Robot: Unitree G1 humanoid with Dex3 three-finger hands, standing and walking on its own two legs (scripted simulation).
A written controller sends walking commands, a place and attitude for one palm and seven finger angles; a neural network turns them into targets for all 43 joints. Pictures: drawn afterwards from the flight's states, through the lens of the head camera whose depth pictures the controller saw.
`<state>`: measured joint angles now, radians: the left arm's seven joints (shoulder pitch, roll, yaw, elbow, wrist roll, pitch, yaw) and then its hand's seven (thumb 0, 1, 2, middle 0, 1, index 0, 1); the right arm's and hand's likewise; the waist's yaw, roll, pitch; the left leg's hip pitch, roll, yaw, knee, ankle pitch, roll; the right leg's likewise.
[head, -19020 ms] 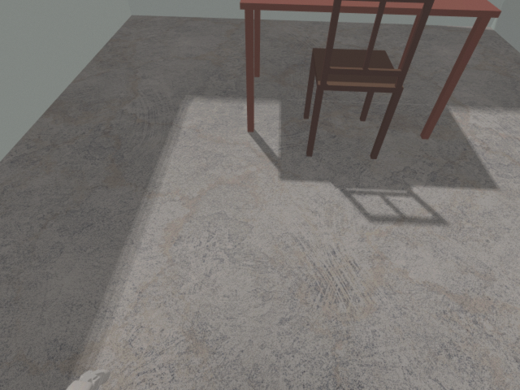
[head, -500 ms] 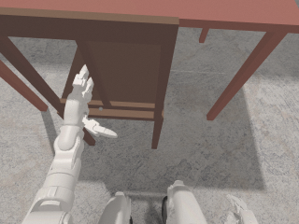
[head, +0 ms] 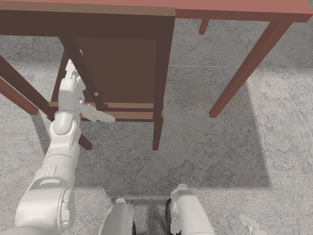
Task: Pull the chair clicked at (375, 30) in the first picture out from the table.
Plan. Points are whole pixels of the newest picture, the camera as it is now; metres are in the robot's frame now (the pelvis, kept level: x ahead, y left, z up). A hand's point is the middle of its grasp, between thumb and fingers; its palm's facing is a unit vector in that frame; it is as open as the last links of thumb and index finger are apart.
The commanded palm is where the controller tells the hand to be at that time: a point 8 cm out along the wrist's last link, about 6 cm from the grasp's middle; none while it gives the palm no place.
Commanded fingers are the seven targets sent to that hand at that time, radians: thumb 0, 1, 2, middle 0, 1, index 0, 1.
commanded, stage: push the fingers through the gap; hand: left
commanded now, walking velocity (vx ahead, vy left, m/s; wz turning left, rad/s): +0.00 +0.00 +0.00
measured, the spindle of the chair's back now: (87, 78) +0.50 +0.14 +0.03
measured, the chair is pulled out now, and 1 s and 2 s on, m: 0.00 0.00 0.03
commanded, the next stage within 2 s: hook a spindle and tug to test in 0.46 s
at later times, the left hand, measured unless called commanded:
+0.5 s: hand (92, 92) +0.46 +0.13 +0.02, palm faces -0.09 -1.00 -0.02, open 17.0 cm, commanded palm +0.44 +0.19 +0.03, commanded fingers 0.00 -0.50 0.30 -0.06 -0.08 -0.06 -0.08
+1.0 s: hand (98, 91) +0.47 +0.12 +0.02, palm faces -0.07 -1.00 -0.04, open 14.4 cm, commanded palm +0.44 +0.17 +0.03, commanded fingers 0.00 -0.05 0.49 -0.46 -1.34 -0.46 -1.34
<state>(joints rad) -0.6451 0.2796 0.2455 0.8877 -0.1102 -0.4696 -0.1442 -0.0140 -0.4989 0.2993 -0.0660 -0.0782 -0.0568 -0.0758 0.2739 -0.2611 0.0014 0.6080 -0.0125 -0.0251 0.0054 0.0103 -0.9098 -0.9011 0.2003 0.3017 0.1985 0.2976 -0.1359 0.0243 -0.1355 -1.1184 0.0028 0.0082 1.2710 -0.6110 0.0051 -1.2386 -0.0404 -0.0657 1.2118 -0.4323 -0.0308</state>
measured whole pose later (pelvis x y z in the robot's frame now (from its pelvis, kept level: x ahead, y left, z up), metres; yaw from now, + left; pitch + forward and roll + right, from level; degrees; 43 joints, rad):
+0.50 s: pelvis +0.00 +0.01 +0.00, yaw +0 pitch +26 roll -1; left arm -0.66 0.27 0.25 0.91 -0.11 -0.52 -0.15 -0.01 -0.50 0.30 -0.06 -0.08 -0.06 -0.08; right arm 0.28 -0.26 0.00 0.62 -0.02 -0.01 0.02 0.01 -0.91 -0.90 0.20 0.30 0.20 0.30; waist -0.14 0.02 -0.14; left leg -1.12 0.00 0.01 1.27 -0.61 0.02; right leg -1.23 -0.04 -0.07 1.20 -0.42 -0.02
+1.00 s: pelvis +0.00 +0.01 +0.00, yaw +0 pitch +26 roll -1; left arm -0.67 0.25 0.23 0.91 -0.08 -0.50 -0.10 -0.01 -0.43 0.33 -0.30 -0.82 -0.29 -0.82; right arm 0.28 -0.25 0.00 0.60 -0.03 0.02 0.03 0.01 -0.91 -0.90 0.20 0.30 0.20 0.30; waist -0.14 0.03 -0.14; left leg -1.12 0.00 0.01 1.27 -0.61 0.02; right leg -1.24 -0.04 -0.06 1.20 -0.43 -0.02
